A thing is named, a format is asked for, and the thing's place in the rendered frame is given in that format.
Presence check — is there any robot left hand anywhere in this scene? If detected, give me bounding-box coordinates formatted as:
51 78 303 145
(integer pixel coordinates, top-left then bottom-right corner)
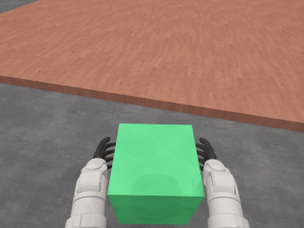
93 137 116 169

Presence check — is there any carton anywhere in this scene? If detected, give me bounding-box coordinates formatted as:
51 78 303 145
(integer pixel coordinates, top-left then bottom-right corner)
107 123 205 225

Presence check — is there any robot right hand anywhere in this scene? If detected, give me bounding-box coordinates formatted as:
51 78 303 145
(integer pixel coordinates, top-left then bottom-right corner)
195 138 217 172

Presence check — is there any robot left forearm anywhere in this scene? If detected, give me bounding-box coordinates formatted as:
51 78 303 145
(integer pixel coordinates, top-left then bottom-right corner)
65 158 108 228

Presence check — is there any robot right forearm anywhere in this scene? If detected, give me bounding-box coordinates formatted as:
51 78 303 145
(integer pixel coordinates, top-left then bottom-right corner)
203 159 250 228

